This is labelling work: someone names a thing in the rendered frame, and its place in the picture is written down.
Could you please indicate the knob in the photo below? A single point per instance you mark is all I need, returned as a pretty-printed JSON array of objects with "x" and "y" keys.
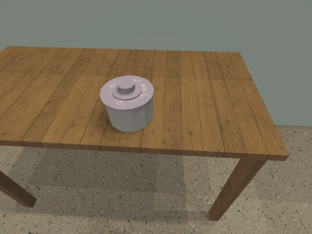
[{"x": 126, "y": 85}]

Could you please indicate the lid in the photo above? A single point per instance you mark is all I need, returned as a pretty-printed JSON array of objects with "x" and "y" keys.
[{"x": 124, "y": 102}]

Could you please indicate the table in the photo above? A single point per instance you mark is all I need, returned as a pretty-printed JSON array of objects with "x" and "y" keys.
[{"x": 205, "y": 104}]

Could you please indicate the pot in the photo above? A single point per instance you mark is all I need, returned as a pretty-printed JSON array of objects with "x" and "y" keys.
[{"x": 131, "y": 121}]

